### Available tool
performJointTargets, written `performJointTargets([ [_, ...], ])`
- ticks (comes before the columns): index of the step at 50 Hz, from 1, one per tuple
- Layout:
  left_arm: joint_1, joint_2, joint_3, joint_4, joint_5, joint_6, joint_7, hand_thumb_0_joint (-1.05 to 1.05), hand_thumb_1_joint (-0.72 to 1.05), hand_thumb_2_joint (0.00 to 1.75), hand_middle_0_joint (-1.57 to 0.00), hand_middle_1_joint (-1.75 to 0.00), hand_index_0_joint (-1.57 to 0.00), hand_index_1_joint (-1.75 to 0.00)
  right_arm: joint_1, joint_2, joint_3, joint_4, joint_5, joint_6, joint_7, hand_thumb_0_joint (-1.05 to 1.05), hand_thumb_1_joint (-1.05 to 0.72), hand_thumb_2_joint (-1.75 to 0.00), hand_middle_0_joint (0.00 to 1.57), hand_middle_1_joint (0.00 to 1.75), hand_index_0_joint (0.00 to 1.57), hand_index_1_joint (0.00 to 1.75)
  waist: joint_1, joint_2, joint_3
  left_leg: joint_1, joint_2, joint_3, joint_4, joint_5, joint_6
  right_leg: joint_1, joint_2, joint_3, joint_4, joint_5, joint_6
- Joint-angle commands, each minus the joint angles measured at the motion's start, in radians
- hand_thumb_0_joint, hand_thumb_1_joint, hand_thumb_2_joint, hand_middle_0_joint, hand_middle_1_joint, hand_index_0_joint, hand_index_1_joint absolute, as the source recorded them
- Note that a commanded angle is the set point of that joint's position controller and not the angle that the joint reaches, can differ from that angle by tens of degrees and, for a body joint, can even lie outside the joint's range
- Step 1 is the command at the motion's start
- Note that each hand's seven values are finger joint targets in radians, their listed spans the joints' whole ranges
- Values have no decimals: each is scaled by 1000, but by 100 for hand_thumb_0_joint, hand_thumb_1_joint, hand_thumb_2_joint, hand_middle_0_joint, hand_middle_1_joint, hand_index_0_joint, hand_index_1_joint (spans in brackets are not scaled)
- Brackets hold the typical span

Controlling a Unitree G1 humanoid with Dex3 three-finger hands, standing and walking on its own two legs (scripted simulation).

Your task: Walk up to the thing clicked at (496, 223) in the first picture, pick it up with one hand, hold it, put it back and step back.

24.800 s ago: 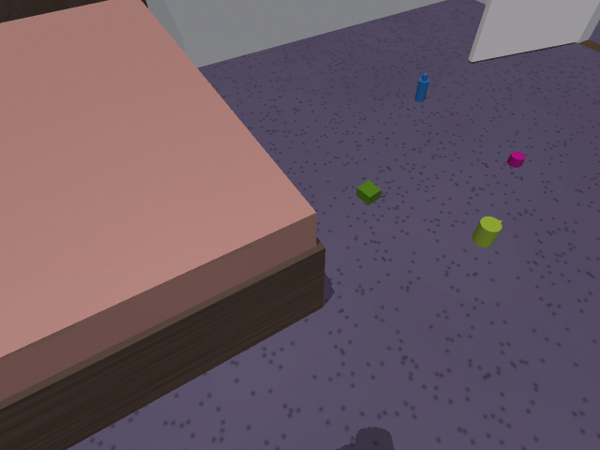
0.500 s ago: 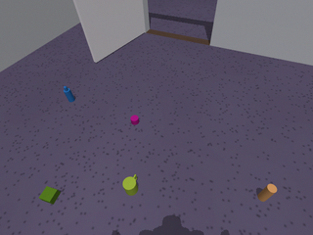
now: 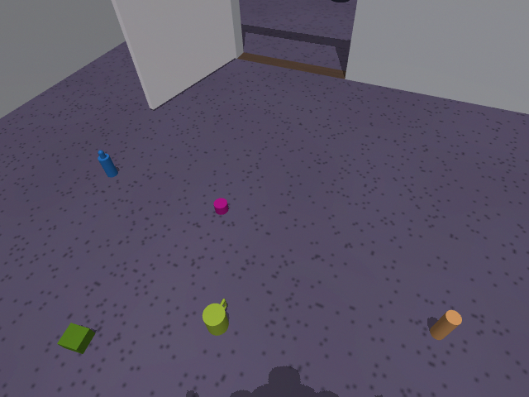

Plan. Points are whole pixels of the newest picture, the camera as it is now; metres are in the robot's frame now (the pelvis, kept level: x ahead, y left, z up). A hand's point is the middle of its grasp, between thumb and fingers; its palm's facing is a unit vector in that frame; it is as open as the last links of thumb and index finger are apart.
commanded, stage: walk up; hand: left
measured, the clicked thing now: (218, 315) +0.52 +0.23 -0.73
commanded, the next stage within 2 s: stand in 0.14 s
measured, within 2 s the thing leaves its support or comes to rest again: neither
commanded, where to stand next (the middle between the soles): +0.04 +0.00 m, yaw +1 degrees
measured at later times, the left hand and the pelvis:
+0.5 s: hand out of the picture +0.07 +0.25 -0.16, palm faces -0.03 -0.94 -0.34, open 7.4 cm; pelvis +0.00 +0.00 +0.00, yaw +0 degrees
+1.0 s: hand out of the picture +0.07 +0.26 -0.15, palm faces -0.02 -0.94 -0.35, open 7.4 cm; pelvis +0.00 +0.00 +0.00, yaw +1 degrees
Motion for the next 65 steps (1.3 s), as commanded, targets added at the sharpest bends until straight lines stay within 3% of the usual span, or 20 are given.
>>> performJointTargets([
  [1,-41,211,42,-61,4,-18,13,0,90,90,-20,-30,-20,-30,-50,-215,-42,-66,5,-21,-8,0,-90,-90,20,30,20,30,7,-22,-78,45,94,-82,-58,62,44,-20,-82,54,-56,112,-44],
  [6,-40,209,39,-63,6,-19,14,0,90,90,-20,-30,-20,-30,-55,-217,-45,-68,5,-17,-7,0,-90,-90,20,30,20,30,4,-20,-61,40,89,-81,-60,35,43,-31,-80,56,-68,100,-42],
  [11,-18,220,43,-69,7,-21,15,0,90,90,-20,-30,-20,-30,-71,-215,-41,-79,1,-21,-9,0,-90,-90,20,30,20,30,8,-11,-97,67,108,-94,-54,143,39,-6,-97,59,-62,174,-40],
  [14,-10,220,41,-72,4,-22,15,0,90,90,-20,-30,-20,-30,-66,-213,-41,-76,3,-22,-9,0,-90,-90,20,30,20,30,9,-6,-105,72,107,-93,-54,141,37,1,-98,59,-71,169,-38],
  [19,-12,223,41,-76,10,-20,15,0,90,90,-20,-30,-20,-30,-68,-213,-40,-78,2,-17,-9,0,-90,-90,20,30,20,30,4,-9,-79,42,101,-93,-66,50,37,-6,-100,62,-91,104,-41],
  [24,-5,224,41,-79,9,-20,13,0,90,90,-20,-30,-20,-30,-63,-214,-38,-76,1,-20,-7,0,-90,-90,20,30,20,30,7,3,-72,31,101,-101,-76,59,33,-5,-95,55,-85,91,-42],
  [30,1,226,42,-85,8,-22,14,0,90,90,-20,-30,-20,-30,-53,-218,-40,-78,3,-24,-9,0,-90,-90,20,30,20,30,7,-8,-105,63,108,-95,-54,152,37,16,-104,54,-73,174,-45],
  [34,6,220,40,-86,7,-19,12,0,90,90,-20,-30,-20,-30,-55,-215,-37,-78,1,-22,-9,0,-90,-90,20,30,20,30,11,-8,-71,41,103,-96,-68,88,35,-3,-101,54,-86,122,-43],
  [43,12,226,42,-89,7,-20,13,0,90,90,-20,-30,-20,-30,-46,-216,-38,-81,2,-22,-7,0,-90,-90,20,30,20,30,11,-11,-69,41,104,-104,-75,89,37,0,-99,50,-85,98,-43],
  [47,13,221,42,-90,11,-17,12,0,90,90,-20,-30,-20,-30,-44,-221,-40,-83,1,-21,-9,0,-90,-90,20,30,20,30,12,-5,-58,23,99,-103,-77,36,37,-5,-100,51,-94,69,-45],
  [65,23,223,40,-94,9,-20,12,0,90,90,-20,-30,-20,-30,-36,-220,-37,-85,2,-22,-9,0,-90,-90,20,30,20,30,13,-19,-86,51,104,-106,-54,123,38,11,-105,44,-82,126,-44],
])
